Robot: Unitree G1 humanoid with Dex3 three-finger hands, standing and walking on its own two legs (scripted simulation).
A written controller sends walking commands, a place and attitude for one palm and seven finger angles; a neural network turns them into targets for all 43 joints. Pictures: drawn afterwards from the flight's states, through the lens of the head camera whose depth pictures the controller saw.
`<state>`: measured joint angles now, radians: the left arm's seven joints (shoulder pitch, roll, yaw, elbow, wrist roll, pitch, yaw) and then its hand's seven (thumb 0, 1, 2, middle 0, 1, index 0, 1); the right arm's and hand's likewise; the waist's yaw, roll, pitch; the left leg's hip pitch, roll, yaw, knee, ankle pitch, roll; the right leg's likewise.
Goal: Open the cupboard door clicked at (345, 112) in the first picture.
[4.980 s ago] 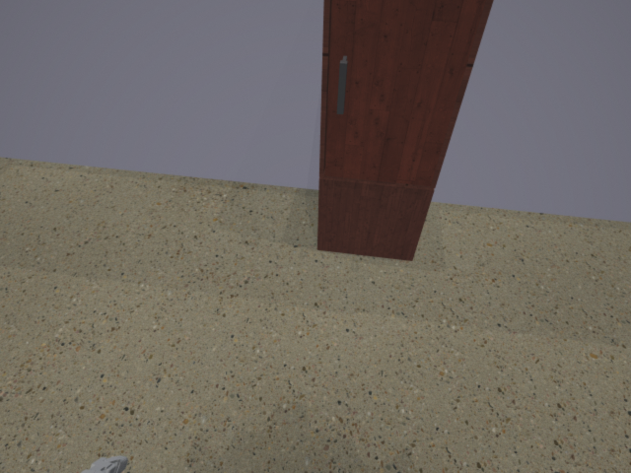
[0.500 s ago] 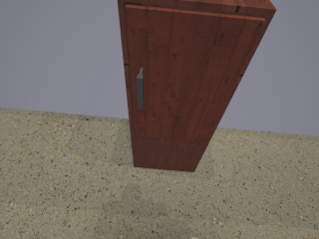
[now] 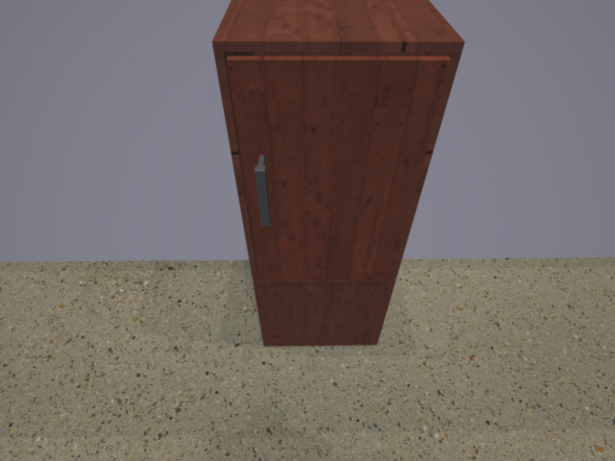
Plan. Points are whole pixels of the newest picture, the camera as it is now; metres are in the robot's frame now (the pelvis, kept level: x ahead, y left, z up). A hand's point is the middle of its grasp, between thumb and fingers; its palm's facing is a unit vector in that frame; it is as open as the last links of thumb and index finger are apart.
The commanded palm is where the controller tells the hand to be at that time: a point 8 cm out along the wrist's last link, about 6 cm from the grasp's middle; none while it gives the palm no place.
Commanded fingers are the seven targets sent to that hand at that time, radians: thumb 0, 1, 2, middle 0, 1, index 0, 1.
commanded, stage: come to a stop and stand still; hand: left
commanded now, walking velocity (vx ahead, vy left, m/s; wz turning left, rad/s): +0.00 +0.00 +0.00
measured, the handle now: (263, 191) +0.62 +0.12 -0.01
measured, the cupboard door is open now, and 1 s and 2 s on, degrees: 0 0 0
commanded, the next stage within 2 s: look again from close up in 0.36 s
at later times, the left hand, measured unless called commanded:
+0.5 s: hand out of the picture -0.07 +0.13 -0.18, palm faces +0.05 -0.99 -0.14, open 7.4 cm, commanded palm none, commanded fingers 0.00 0.90 0.90 -0.20 -0.30 -0.20 -0.30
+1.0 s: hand out of the picture +0.03 +0.18 -0.18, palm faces +0.04 -0.98 -0.20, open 7.4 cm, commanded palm none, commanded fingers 0.00 0.90 0.90 -0.20 -0.30 -0.20 -0.30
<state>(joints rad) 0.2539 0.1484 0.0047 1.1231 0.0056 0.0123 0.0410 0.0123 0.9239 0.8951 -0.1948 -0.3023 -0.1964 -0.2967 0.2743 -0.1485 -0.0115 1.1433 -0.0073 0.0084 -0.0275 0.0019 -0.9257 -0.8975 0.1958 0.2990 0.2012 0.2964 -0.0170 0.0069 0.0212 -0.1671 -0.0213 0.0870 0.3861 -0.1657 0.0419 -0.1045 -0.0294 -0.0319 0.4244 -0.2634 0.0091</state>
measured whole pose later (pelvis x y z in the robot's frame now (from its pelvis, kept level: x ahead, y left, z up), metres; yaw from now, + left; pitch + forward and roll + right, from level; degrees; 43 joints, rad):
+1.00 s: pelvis +0.01 +0.00 -0.01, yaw +0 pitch -1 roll +0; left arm 0.29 0.16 0.00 1.05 0.01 -0.02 0.04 0.01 0.91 0.90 -0.19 -0.30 -0.20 -0.30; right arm 0.28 -0.16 0.01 1.08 -0.02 -0.03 -0.03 0.01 -0.93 -0.90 0.20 0.30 0.20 0.30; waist -0.01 -0.01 0.00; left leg -0.25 -0.02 0.07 0.50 -0.24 0.05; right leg -0.17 -0.03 -0.04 0.50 -0.32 0.01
